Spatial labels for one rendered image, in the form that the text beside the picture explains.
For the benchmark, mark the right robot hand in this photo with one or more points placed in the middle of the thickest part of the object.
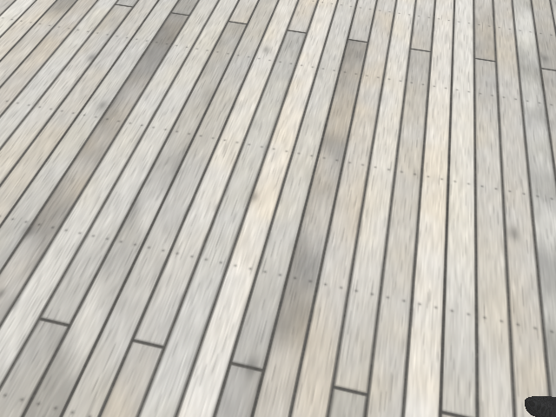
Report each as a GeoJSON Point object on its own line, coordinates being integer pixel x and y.
{"type": "Point", "coordinates": [541, 406]}

